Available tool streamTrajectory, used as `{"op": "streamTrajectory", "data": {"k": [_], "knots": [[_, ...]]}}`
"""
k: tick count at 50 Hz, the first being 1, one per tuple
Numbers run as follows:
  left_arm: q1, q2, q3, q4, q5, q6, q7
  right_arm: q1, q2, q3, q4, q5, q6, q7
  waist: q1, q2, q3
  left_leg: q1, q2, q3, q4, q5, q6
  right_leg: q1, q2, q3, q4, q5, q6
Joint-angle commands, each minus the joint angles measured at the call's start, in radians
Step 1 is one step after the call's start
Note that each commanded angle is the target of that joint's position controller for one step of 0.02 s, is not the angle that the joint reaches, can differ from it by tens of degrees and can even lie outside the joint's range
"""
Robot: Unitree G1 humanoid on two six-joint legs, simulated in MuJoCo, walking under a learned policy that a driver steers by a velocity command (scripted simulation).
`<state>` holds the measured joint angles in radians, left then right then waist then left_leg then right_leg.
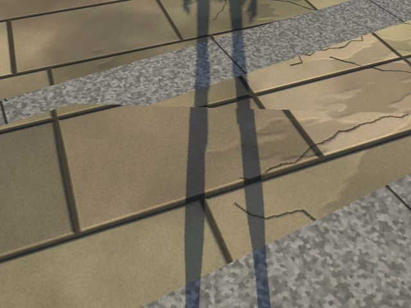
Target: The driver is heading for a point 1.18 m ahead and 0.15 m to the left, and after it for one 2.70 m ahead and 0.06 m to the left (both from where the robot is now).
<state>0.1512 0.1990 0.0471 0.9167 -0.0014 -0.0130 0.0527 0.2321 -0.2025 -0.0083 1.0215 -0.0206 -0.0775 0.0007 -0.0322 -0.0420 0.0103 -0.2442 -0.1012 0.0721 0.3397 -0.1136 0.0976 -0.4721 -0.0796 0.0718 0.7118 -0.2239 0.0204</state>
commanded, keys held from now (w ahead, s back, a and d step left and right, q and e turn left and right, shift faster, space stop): shift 0.40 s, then w+shift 0.42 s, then w+q+shift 0.18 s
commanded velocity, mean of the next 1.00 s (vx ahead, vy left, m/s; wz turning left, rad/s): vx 0.40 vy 0.00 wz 0.06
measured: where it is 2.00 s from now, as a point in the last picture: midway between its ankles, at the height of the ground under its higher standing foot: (168, 165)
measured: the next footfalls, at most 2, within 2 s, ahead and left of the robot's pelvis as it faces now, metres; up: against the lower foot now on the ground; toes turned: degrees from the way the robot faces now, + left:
right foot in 0.06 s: +0.10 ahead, -0.15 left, +0.00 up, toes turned +0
right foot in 0.80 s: +0.29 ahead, -0.23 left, +0.00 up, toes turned -6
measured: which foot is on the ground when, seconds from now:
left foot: down 0.00-0.80, up 0.82-1.00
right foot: up 0.00-0.04, down 0.06-0.46, up 0.48-0.78, down 0.80-1.00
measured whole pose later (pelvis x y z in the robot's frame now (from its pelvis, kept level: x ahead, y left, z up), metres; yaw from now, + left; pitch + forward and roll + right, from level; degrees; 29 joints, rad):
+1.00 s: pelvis +0.29 -0.14 +0.00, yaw +4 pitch +1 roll -1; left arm 0.37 0.20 0.06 1.01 0.03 -0.11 -0.02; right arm 0.23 -0.25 -0.06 0.92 -0.02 -0.05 0.06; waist 0.01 0.04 -0.03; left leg -0.66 0.06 -0.03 1.24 -0.12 0.10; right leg -0.12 0.02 -0.18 0.36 -0.26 -0.05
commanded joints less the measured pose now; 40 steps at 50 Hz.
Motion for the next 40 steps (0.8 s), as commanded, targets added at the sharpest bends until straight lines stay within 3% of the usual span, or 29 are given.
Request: {"op": "streamTrajectory", "data": {"k": [1, 3, 4, 5, 6, 7, 8, 12, 18, 20, 21, 22, 23, 24, 25, 26, 27, 28, 30, 31, 32, 33, 34, 37, 38, 39, 40], "knots": [[0.071, 0.08, 0.02, -0.004, 0.002, 0.013, 0.003, -0.052, -0.137, -0.025, -0.057, 0.014, 0.008, -0.015, 0.045, 0.108, -0.017, -0.113, 0.278, -0.219, -0.142, -0.139, 0.118, 0.207, 0.011, -0.027, -0.134, 0.022, -0.012], [0.083, 0.086, 0.021, 0.013, 0.017, 0.005, 0.002, -0.015, -0.108, -0.015, -0.043, 0.025, 0.016, -0.016, 0.051, 0.068, 0.006, -0.124, 0.233, -0.223, -0.105, -0.247, 0.06, 0.284, 0.001, -0.024, -0.28, 0.108, -0.035], [0.108, 0.103, 0.022, 0.02, 0.021, 0.001, 0.003, 0.015, -0.099, -0.012, -0.035, 0.02, 0.014, -0.015, 0.041, 0.042, -0.002, -0.137, 0.203, -0.21, -0.064, -0.248, 0.031, 0.329, -0.042, 0.014, -0.29, 0.19, -0.051], [0.084, 0.173, 0.039, 0.037, 0.003, 0.001, 0.003, 0.093, -0.106, -0.02, -0.026, 0.019, 0.015, -0.014, -0.028, -0.06, 0.006, -0.155, 0.135, -0.154, -0.077, -0.231, 0.004, 0.328, -0.031, 0.009, -0.253, 0.165, -0.075], [0.094, 0.12, 0.035, 0.051, -0.003, -0.001, -0.004, 0.051, -0.112, -0.021, -0.025, 0.015, 0.021, -0.02, 0.013, -0.052, 0.006, -0.083, 0.111, -0.105, -0.043, -0.212, -0.011, 0.258, 0.0, -0.004, -0.277, 0.062, -0.067], [0.091, 0.081, 0.025, 0.059, 0.004, -0.005, -0.007, 0.022, -0.11, -0.021, -0.033, 0.017, 0.028, -0.024, 0.017, -0.041, 0.007, -0.054, 0.11, -0.093, -0.021, -0.193, -0.015, 0.234, 0.006, -0.004, -0.297, 0.039, -0.053], [0.068, 0.08, 0.024, 0.06, 0.008, -0.009, -0.008, 0.013, -0.092, -0.017, -0.033, 0.018, 0.034, -0.029, 0.012, -0.045, 0.002, -0.035, 0.111, -0.086, 0.0, -0.156, -0.015, 0.23, 0.008, -0.004, -0.304, 0.078, -0.042], [0.074, 0.084, 0.026, 0.085, 0.001, -0.025, -0.008, 0.014, -0.097, -0.019, -0.021, 0.015, 0.042, -0.027, 0.015, -0.016, -0.036, 0.021, 0.114, -0.078, 0.051, -0.001, -0.015, 0.261, 0.016, -0.012, -0.278, 0.19, -0.044], [0.096, 0.083, 0.022, 0.12, -0.001, -0.018, -0.005, 0.008, -0.089, -0.02, -0.004, 0.022, 0.054, -0.025, 0.024, 0.025, -0.034, 0.047, 0.12, -0.08, 0.076, 0.08, -0.02, 0.279, 0.027, -0.025, -0.257, 0.234, -0.047], [0.101, 0.081, 0.02, 0.129, -0.001, -0.014, -0.004, 0.01, -0.087, -0.02, 0.002, 0.022, 0.057, -0.026, 0.026, 0.032, -0.026, 0.048, 0.121, -0.082, 0.077, 0.085, -0.021, 0.28, 0.031, -0.028, -0.256, 0.231, -0.046], [0.141, 0.076, 0.022, 0.151, -0.006, -0.011, -0.004, 0.051, -0.094, -0.025, 0.024, 0.029, 0.061, -0.026, 0.025, 0.048, -0.067, 0.066, 0.107, -0.073, 0.073, -0.145, -0.004, 0.287, 0.065, -0.067, -0.229, 0.006, -0.055], [0.149, 0.084, 0.027, 0.154, -0.016, -0.011, -0.007, 0.076, -0.126, -0.039, 0.031, 0.043, 0.063, -0.025, 0.014, 0.076, -0.019, 0.046, 0.13, -0.123, 0.04, -0.481, 0.032, 0.208, 0.089, -0.085, -0.192, -0.28, -0.073], [0.095, 0.095, 0.03, 0.125, -0.025, -0.021, -0.009, 0.127, -0.157, -0.049, 0.035, 0.056, 0.054, -0.024, -0.018, 0.113, 0.063, 0.053, 0.219, -0.263, -0.043, -0.738, 0.084, 0.049, 0.082, -0.073, -0.133, -0.425, -0.088], [-0.002, 0.065, 0.02, 0.073, -0.04, -0.043, -0.016, 0.189, -0.21, -0.065, 0.044, 0.063, 0.034, -0.024, -0.053, 0.204, 0.127, 0.114, 0.372, -0.492, -0.183, -0.887, 0.157, -0.114, 0.077, -0.105, -0.019, -0.348, -0.092], [-0.084, 0.054, 0.014, 0.032, -0.048, -0.066, -0.028, 0.182, -0.238, -0.077, 0.041, 0.056, 0.011, -0.026, -0.065, 0.243, 0.188, 0.138, 0.497, -0.67, -0.274, -0.849, 0.216, -0.232, 0.034, -0.079, 0.112, -0.229, -0.1], [-0.129, 0.086, 0.025, 0.014, -0.044, -0.083, -0.037, 0.188, -0.206, -0.071, 0.035, 0.034, -0.013, -0.025, -0.072, 0.18, 0.188, 0.202, 0.533, -0.717, -0.287, -0.743, 0.226, -0.35, -0.01, -0.023, 0.251, -0.226, -0.108], [-0.104, 0.089, 0.031, 0.02, -0.04, -0.094, -0.045, 0.164, -0.175, -0.063, 0.023, 0.026, -0.03, -0.021, -0.041, 0.13, 0.146, 0.275, 0.511, -0.671, -0.255, -0.653, 0.201, -0.424, -0.04, -0.001, 0.335, -0.182, -0.118], [-0.069, 0.086, 0.033, 0.03, -0.036, -0.104, -0.053, 0.142, -0.159, -0.059, 0.009, 0.033, -0.035, -0.015, -0.021, 0.106, 0.103, 0.311, 0.475, -0.595, -0.237, -0.581, 0.172, -0.447, -0.058, -0.001, 0.356, -0.129, -0.119], [-0.059, 0.092, 0.041, 0.035, -0.033, -0.113, -0.055, 0.127, -0.138, -0.054, -0.009, 0.045, -0.027, -0.013, -0.008, 0.105, 0.07, 0.266, 0.396, -0.423, -0.251, -0.442, 0.116, -0.356, -0.067, -0.036, 0.232, -0.046, -0.09], [-0.071, 0.07, 0.036, 0.032, -0.031, -0.113, -0.055, 0.122, -0.144, -0.056, -0.017, 0.043, -0.021, -0.015, -0.009, 0.125, 0.066, 0.203, 0.356, -0.35, -0.256, -0.383, 0.098, -0.271, -0.048, -0.069, 0.158, -0.011, -0.068], [-0.105, 0.04, 0.024, -0.004, 0.067, -0.074, -0.102, 0.15, -0.15, -0.058, -0.002, -0.023, -0.017, -0.009, -0.006, 0.148, 0.078, 0.088, 0.293, -0.249, -0.272, -0.375, 0.086, -0.14, 0.0, -0.14, 0.077, -0.001, -0.04], [-0.114, 0.023, 0.023, -0.019, 0.064, -0.053, -0.119, 0.137, -0.156, -0.062, -0.007, -0.028, -0.016, -0.008, 0.002, 0.185, 0.093, 0.012, 0.272, -0.202, -0.278, -0.357, 0.075, -0.039, 0.015, -0.16, 0.0, 0.015, -0.03], [-0.114, 0.036, 0.025, -0.03, 0.049, -0.04, -0.126, 0.139, -0.174, -0.068, -0.011, -0.022, -0.017, -0.006, 0.001, 0.194, 0.091, -0.017, 0.276, -0.187, -0.28, -0.361, 0.073, 0.031, 0.03, -0.18, -0.046, 0.013, -0.025], [-0.062, 0.086, 0.036, -0.044, 0.029, -0.035, -0.116, 0.118, -0.213, -0.08, -0.022, 0.001, -0.024, 0.002, 0.034, 0.173, 0.104, -0.045, 0.334, -0.197, -0.248, -0.409, 0.086, 0.176, 0.033, -0.202, -0.137, 0.024, -0.046], [0.019, 0.104, 0.045, -0.025, 0.032, -0.041, -0.108, 0.098, -0.216, -0.084, -0.026, 0.001, -0.025, 0.004, 0.078, 0.139, 0.091, -0.071, 0.326, -0.173, -0.169, -0.367, 0.084, 0.274, 0.05, -0.216, -0.157, 0.002, -0.055], [0.183, 0.133, 0.061, 0.022, 0.035, -0.051, -0.094, 0.083, -0.2, -0.08, -0.028, -0.008, -0.027, 0.007, 0.158, 0.08, 0.033, -0.129, 0.288, -0.121, 0.03, -0.2, 0.076, 0.459, 0.075, -0.221, -0.174, -0.039, -0.067], [0.43, 0.212, 0.088, 0.091, 0.049, -0.069, -0.074, 0.059, -0.157, -0.067, -0.041, -0.025, -0.028, 0.011, 0.273, -0.111, -0.075, -0.263, 0.187, -0.016, 0.455, -0.095, 0.05, 0.684, -0.024, -0.065, -0.255, -0.245, -0.085]]}}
